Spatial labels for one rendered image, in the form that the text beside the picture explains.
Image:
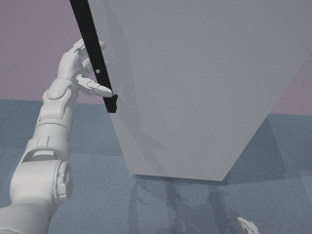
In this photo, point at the robot right hand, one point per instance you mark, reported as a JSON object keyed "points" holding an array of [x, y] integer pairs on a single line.
{"points": [[248, 227]]}

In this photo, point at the robot left upper arm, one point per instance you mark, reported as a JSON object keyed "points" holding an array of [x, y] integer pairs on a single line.
{"points": [[37, 190]]}

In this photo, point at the robot left hand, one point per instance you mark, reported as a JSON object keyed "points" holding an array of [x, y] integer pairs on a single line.
{"points": [[70, 68]]}

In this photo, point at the handle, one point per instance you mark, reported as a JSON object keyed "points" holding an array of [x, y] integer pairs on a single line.
{"points": [[83, 15]]}

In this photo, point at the left robot forearm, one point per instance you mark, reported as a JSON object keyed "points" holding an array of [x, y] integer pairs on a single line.
{"points": [[52, 132]]}

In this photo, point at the fridge door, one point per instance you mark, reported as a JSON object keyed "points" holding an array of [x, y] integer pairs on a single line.
{"points": [[195, 79]]}

